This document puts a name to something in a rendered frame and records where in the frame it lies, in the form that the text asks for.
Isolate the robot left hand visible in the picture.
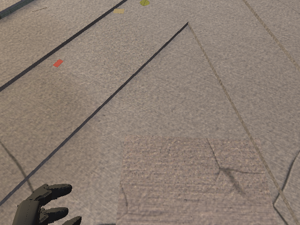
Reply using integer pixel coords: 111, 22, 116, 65
12, 184, 82, 225

